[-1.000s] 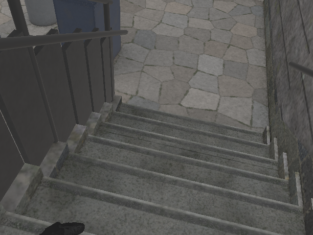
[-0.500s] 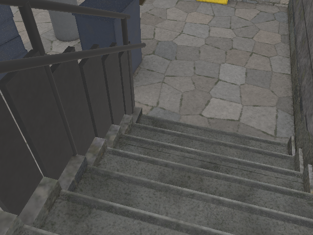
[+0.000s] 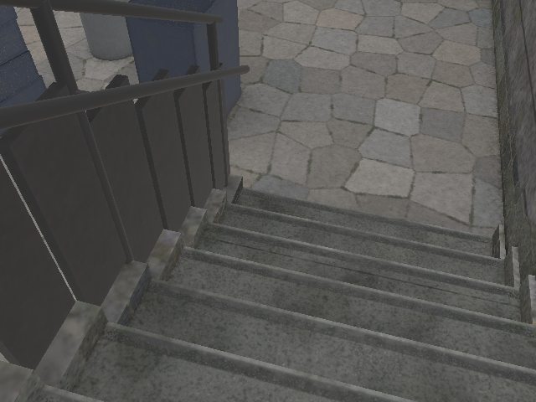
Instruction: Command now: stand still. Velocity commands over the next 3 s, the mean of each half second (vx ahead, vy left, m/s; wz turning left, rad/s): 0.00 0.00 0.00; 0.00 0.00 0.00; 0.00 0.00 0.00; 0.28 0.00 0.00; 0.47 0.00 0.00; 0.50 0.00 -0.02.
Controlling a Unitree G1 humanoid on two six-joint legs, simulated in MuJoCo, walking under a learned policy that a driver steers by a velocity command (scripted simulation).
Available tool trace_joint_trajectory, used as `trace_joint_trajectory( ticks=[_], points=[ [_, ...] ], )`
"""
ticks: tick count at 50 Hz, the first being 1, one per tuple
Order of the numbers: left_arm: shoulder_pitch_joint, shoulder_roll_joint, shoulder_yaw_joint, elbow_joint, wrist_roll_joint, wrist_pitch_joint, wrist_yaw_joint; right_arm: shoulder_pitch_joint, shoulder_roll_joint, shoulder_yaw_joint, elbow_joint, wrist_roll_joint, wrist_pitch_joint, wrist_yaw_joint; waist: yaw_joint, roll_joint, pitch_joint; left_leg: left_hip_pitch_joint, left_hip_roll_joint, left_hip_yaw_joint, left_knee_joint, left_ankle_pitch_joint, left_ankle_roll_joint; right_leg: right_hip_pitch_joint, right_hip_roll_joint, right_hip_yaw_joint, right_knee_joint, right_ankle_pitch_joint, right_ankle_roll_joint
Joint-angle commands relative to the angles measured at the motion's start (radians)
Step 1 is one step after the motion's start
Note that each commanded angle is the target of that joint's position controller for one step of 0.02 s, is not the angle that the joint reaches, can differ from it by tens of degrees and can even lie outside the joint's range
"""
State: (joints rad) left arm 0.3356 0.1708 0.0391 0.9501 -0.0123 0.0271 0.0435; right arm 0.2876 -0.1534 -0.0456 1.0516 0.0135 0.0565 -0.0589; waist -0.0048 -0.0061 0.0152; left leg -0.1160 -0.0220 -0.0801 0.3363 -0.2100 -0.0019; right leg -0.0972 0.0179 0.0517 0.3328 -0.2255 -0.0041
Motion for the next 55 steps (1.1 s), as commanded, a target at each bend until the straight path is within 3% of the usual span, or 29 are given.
trace_joint_trajectory(
  ticks=[1,17,55],
  points=[
    [0.071,0.077,0.017,-0.006,0.0,-0.006,0.006,0.062,-0.091,-0.017,-0.008,0.0,-0.005,-0.004,0.0,0.013,0.026,0.006,0.062,-0.038,-0.039,0.266,0.034,-0.024,-0.049,0.029,-0.04,0.228,-0.011],
    [0.118,0.057,0.012,0.058,-0.001,-0.011,0.008,0.087,-0.082,-0.014,0.026,0.0,0.0,-0.007,0.002,0.006,0.059,-0.012,0.048,-0.024,-0.058,0.167,0.029,-0.054,-0.049,0.026,-0.062,0.153,-0.017],
    [0.186,0.036,0.001,0.1,-0.002,-0.013,0.008,0.164,-0.07,-0.001,0.049,0.004,-0.007,-0.01,0.003,0.004,0.072,-0.041,0.044,-0.006,-0.041,0.145,0.018,-0.062,-0.039,0.026,-0.061,0.165,-0.029]
  ],
)
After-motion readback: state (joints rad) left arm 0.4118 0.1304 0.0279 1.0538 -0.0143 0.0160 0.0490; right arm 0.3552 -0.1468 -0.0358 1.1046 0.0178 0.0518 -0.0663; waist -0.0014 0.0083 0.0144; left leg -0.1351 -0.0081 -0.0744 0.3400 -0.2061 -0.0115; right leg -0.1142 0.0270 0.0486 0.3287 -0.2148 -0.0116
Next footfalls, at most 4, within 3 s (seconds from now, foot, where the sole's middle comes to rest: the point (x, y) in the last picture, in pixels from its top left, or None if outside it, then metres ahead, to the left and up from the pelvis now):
2.22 right None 0.31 -0.10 -0.96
2.74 left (216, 394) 0.68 0.19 -1.13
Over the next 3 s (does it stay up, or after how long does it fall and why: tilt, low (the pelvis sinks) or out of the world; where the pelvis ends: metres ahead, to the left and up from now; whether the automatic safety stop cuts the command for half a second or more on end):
stays up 0.65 0.12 -0.37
